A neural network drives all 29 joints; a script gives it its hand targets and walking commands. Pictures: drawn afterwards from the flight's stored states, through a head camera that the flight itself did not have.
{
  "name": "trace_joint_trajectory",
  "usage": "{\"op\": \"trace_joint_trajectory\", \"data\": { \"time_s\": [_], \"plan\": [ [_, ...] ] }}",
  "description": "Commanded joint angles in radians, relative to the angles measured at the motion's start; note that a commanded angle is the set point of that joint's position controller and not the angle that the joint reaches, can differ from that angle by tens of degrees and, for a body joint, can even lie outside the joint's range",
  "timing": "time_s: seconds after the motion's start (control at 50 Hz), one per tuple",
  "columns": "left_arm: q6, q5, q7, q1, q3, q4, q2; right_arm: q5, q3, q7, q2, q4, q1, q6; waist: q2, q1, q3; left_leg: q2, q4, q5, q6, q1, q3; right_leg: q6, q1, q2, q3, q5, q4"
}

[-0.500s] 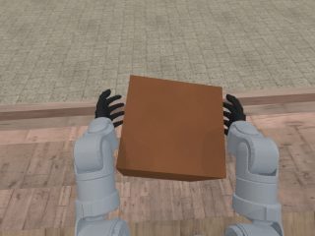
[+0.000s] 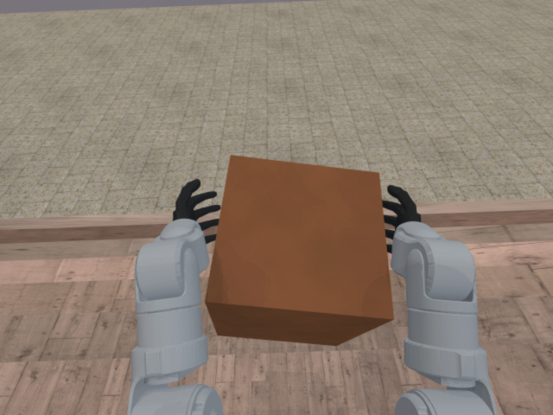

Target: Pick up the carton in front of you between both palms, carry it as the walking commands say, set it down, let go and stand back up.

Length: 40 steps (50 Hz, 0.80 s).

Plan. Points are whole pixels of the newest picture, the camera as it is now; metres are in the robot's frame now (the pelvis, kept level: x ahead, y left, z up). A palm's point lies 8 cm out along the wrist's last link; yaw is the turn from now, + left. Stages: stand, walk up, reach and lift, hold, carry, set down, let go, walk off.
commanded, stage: carry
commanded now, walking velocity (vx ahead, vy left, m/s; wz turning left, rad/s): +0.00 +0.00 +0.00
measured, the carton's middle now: (290, 262) +0.34 +0.02 +0.03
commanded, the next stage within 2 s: none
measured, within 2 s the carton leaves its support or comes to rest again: neither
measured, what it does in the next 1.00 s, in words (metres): stands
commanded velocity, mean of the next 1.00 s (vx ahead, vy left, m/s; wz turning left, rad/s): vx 0.00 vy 0.00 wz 0.00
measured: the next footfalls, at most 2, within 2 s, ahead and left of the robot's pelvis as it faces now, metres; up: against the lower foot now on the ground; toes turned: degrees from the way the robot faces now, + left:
none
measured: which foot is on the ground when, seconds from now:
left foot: down 0.00-1.00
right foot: down 0.00-1.00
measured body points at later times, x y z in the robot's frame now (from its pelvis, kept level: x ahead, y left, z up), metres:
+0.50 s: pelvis -0.02 +0.00 +0.00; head -0.05 +0.00 +0.45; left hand +0.31 +0.15 +0.13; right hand +0.31 -0.15 +0.12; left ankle -0.08 +0.09 -0.73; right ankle +0.01 -0.09 -0.73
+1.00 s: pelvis -0.03 -0.01 +0.00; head -0.05 -0.01 +0.45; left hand +0.31 +0.15 +0.13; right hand +0.30 -0.15 +0.12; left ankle -0.08 +0.09 -0.73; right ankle +0.01 -0.10 -0.73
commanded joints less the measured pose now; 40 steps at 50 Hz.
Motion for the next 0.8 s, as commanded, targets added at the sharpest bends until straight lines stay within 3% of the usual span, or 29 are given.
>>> {"op": "trace_joint_trajectory", "data": {
  "time_s": [0.0,0.02,0.04,0.08,0.12,0.16,0.2,0.22,0.24,0.26,0.3,0.32,0.36,0.4,0.44,0.46,0.48,0.52,0.56,0.58,0.6,0.62,0.64,0.66,0.68,0.7,0.72,0.74,0.78],
  "plan": [
    [0.035,-0.352,-0.171,-0.554,-0.682,-0.03,-0.892,0.355,0.65,0.161,0.845,-0.093,-0.706,-0.045,-0.055,-0.004,-0.357,0.112,-0.036,0.422,0.007,0.051,-0.063,-0.059,0.251,-0.128,0.124,0.589,-0.035],
    [0.043,-0.326,-0.171,-0.543,-0.658,-0.001,-0.895,0.331,0.65,0.157,0.833,-0.07,-0.664,-0.039,-0.061,-0.019,-0.333,0.115,-0.077,0.326,0.007,0.018,-0.076,-0.05,0.231,-0.135,0.139,0.481,-0.07],
    [0.043,-0.33,-0.17,-0.553,-0.66,-0.005,-0.87,0.329,0.624,0.158,0.83,-0.022,-0.652,-0.031,-0.024,-0.004,-0.317,0.112,-0.107,0.281,0.006,0.034,-0.071,-0.057,0.227,-0.147,0.156,0.415,-0.067],
    [0.049,-0.33,-0.176,-0.568,-0.649,0.008,-0.895,0.323,0.626,0.152,0.818,-0.033,-0.681,-0.033,0.054,-0.008,-0.309,0.112,-0.11,0.35,0.018,0.016,-0.092,-0.054,0.209,-0.127,0.133,0.364,-0.069],
    [0.046,-0.336,-0.176,-0.576,-0.658,0.011,-0.917,0.347,0.654,0.158,0.86,-0.049,-0.679,-0.039,-0.016,-0.028,-0.335,0.148,-0.107,0.434,0.019,0.035,-0.115,-0.034,0.211,-0.112,0.126,0.355,-0.065],
    [0.052,-0.318,-0.168,-0.583,-0.652,0.013,-0.898,0.331,0.632,0.158,0.844,-0.023,-0.672,-0.04,0.065,-0.021,-0.329,0.153,-0.106,0.493,0.016,0.03,-0.116,-0.041,0.202,-0.11,0.118,0.302,-0.074],
    [0.056,-0.341,-0.173,-0.563,-0.647,0.022,-0.91,0.33,0.633,0.151,0.85,-0.068,-0.699,-0.043,0.025,-0.024,-0.326,0.138,-0.11,0.376,0.021,0.021,-0.12,-0.039,0.218,-0.125,0.139,0.312,-0.08],
    [0.052,-0.321,-0.167,-0.561,-0.627,0.013,-0.883,0.355,0.657,0.156,0.865,-0.007,-0.689,-0.032,-0.007,-0.011,-0.347,0.133,-0.09,0.355,0.025,0.045,-0.097,-0.042,0.209,-0.114,0.132,0.355,-0.101],
    [0.052,-0.311,-0.171,-0.555,-0.624,0.016,-0.882,0.346,0.661,0.158,0.874,-0.031,-0.689,-0.033,-0.069,-0.025,-0.335,0.128,-0.128,0.346,0.026,-0.008,-0.109,-0.044,0.247,-0.133,0.136,0.338,-0.084],
    [0.051,-0.3,-0.169,-0.572,-0.635,0.011,-0.882,0.34,0.63,0.159,0.852,-0.009,-0.688,-0.032,-0.001,-0.022,-0.282,0.125,-0.127,0.277,0.022,-0.02,-0.101,-0.048,0.196,-0.134,0.147,0.289,-0.09],
    [0.05,-0.314,-0.172,-0.595,-0.636,-0.028,-0.886,0.342,0.628,0.156,0.888,-0.01,-0.688,-0.033,0.022,-0.021,-0.325,0.121,-0.102,0.316,0.024,0.002,-0.093,-0.047,0.2,-0.118,0.132,0.316,-0.089],
    [0.056,-0.315,-0.171,-0.586,-0.624,0.033,-0.899,0.337,0.645,0.154,0.862,-0.052,-0.719,-0.036,-0.003,-0.015,-0.347,0.118,-0.093,0.396,0.019,0.02,-0.106,-0.047,0.21,-0.125,0.131,0.332,-0.072],
    [0.061,-0.322,-0.174,-0.602,-0.649,0.01,-0.883,0.319,0.619,0.149,0.859,0.004,-0.68,-0.028,0.007,-0.028,-0.367,0.113,-0.063,0.356,0.025,0.022,-0.09,-0.064,0.211,-0.129,0.139,0.401,-0.07],
    [0.051,-0.317,-0.179,-0.58,-0.614,0.014,-0.879,0.33,0.634,0.152,0.875,-0.023,-0.699,-0.03,-0.034,-0.022,-0.328,0.105,-0.089,0.294,0.013,-0.005,-0.094,-0.053,0.212,-0.128,0.137,0.416,-0.092],
    [0.054,-0.311,-0.173,-0.587,-0.641,0.045,-0.908,0.325,0.625,0.152,0.845,-0.033,-0.714,-0.038,0.023,-0.024,-0.31,0.136,-0.119,0.377,0.018,-0.03,-0.102,-0.037,0.216,-0.122,0.125,0.34,-0.084],
    [0.054,-0.306,-0.175,-0.554,-0.608,0.051,-0.911,0.331,0.626,0.15,0.859,-0.027,-0.721,-0.036,0.024,-0.011,-0.308,0.112,-0.109,0.317,0.004,-0.005,-0.079,-0.046,0.188,-0.106,0.117,0.274,-0.075],
    [0.059,-0.299,-0.17,-0.572,-0.624,0.045,-0.886,0.342,0.611,0.153,0.859,0.017,-0.696,-0.033,0.035,-0.02,-0.264,0.139,-0.119,0.378,0.012,-0.03,-0.106,-0.037,0.185,-0.108,0.113,0.31,-0.076],
    [0.051,-0.303,-0.173,-0.563,-0.61,0.048,-0.897,0.345,0.624,0.151,0.868,-0.019,-0.742,-0.033,-0.043,-0.02,-0.329,0.121,-0.107,0.294,0.018,-0.018,-0.092,-0.047,0.231,-0.127,0.135,0.317,-0.077],
    [0.052,-0.328,-0.176,-0.585,-0.629,0.016,-0.913,0.34,0.627,0.159,0.881,-0.048,-0.733,-0.035,-0.045,0.005,-0.336,0.116,-0.105,0.298,0.008,0.005,-0.087,-0.049,0.228,-0.129,0.133,0.327,-0.084],
    [0.052,-0.317,-0.181,-0.575,-0.63,0.03,-0.906,0.353,0.633,0.16,0.872,-0.04,-0.751,-0.036,0.034,-0.016,-0.321,0.114,-0.118,0.305,0.006,-0.007,-0.084,-0.059,0.201,-0.137,0.147,0.33,-0.089],
    [0.041,-0.335,-0.177,-0.657,-0.65,-0.049,-0.91,0.329,0.613,0.164,0.892,0.021,-0.695,-0.033,0.023,-0.009,-0.307,0.117,-0.108,0.276,0.01,-0.016,-0.079,-0.047,0.208,-0.138,0.132,0.324,-0.097],
    [0.047,-0.344,-0.178,-0.637,-0.639,0.017,-0.903,0.336,0.616,0.16,0.875,-0.001,-0.724,-0.043,0.026,-0.027,-0.278,0.109,-0.095,0.22,0.019,-0.034,-0.073,-0.045,0.159,-0.109,0.132,0.277,-0.109],
    [0.053,-0.325,-0.175,-0.597,-0.62,0.052,-0.914,0.311,0.616,0.154,0.836,-0.028,-0.709,-0.038,-0.01,-0.03,-0.274,0.117,-0.12,0.25,0.015,-0.04,-0.097,-0.044,0.17,-0.133,0.146,0.261,-0.12],
    [0.054,-0.324,-0.17,-0.583,-0.656,0.022,-0.898,0.309,0.586,0.155,0.848,0.042,-0.641,-0.025,-0.015,-0.027,-0.349,0.121,-0.115,0.262,0.023,-0.008,-0.105,-0.05,0.206,-0.131,0.161,0.3,-0.107],
    [0.05,-0.328,-0.169,-0.618,-0.662,-0.018,-0.888,0.331,0.612,0.161,0.874,0.032,-0.66,-0.028,-0.007,-0.033,-0.331,0.14,-0.113,0.382,0.024,-0.028,-0.119,-0.037,0.226,-0.124,0.134,0.356,-0.077],
    [0.056,-0.312,-0.17,-0.578,-0.616,0.049,-0.898,0.345,0.63,0.162,0.857,-0.014,-0.697,-0.034,0.026,-0.012,-0.335,0.134,-0.077,0.387,0.021,0.006,-0.098,-0.045,0.194,-0.12,0.131,0.331,-0.062],
    [0.049,-0.33,-0.175,-0.617,-0.638,0.029,-0.924,0.348,0.626,0.162,0.881,-0.01,-0.724,-0.036,0.035,-0.031,-0.336,0.149,-0.097,0.445,0.007,0.001,-0.111,-0.038,0.172,-0.113,0.136,0.331,-0.086],
    [0.051,-0.328,-0.178,-0.6,-0.622,0.054,-0.939,0.349,0.651,0.161,0.877,-0.067,-0.747,-0.045,0.02,-0.015,-0.298,0.155,-0.109,0.477,-0.013,-0.025,-0.118,-0.023,0.172,-0.115,0.113,0.327,-0.075],
    [0.051,-0.34,-0.175,-0.608,-0.626,0.001,-0.908,0.346,0.643,0.154,0.901,-0.004,-0.709,-0.036,0.026,-0.022,-0.377,0.129,-0.049,0.471,0.015,0.035,-0.098,-0.053,0.21,-0.101,0.111,0.364,-0.038]
  ]
}}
